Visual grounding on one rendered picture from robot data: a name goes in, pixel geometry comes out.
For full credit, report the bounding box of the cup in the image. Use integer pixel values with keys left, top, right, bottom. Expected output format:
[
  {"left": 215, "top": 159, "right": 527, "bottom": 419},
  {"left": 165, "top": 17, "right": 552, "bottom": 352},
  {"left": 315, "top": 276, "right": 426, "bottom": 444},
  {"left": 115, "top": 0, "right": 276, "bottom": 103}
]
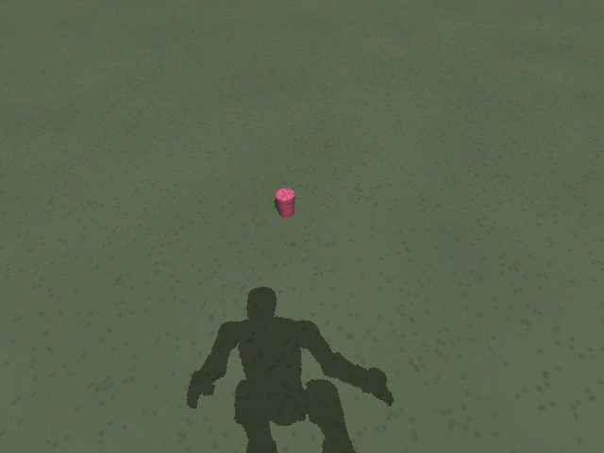
[{"left": 276, "top": 188, "right": 295, "bottom": 218}]

